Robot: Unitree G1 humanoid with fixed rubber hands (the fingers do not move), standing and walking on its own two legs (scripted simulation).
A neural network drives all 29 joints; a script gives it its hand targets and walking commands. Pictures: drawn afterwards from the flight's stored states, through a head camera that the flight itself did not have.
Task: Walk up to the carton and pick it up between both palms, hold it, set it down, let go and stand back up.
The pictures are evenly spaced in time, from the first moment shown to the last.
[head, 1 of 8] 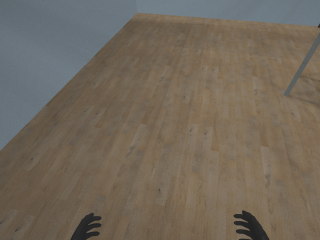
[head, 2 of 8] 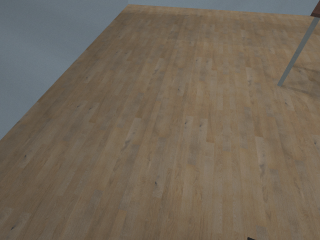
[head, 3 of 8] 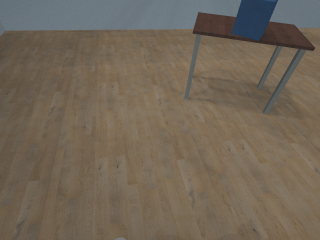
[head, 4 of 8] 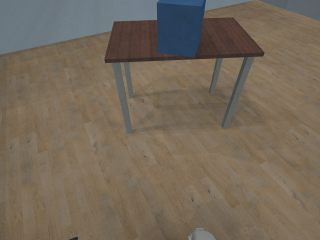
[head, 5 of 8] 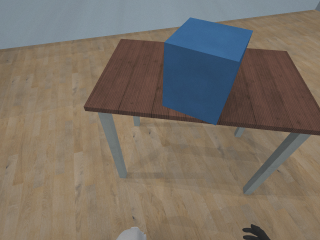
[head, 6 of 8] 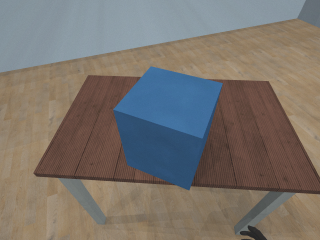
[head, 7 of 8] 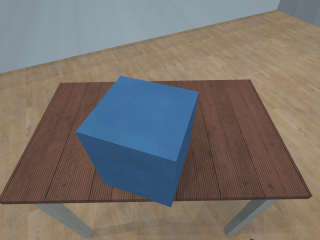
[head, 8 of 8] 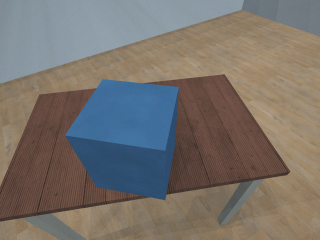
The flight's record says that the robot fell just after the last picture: no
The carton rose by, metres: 0.00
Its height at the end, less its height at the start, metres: +0.00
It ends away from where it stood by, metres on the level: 0.00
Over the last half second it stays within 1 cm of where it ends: yes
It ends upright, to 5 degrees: yes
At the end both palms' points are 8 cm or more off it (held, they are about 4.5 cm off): yes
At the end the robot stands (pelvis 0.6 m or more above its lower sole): yes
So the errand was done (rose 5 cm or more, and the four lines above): no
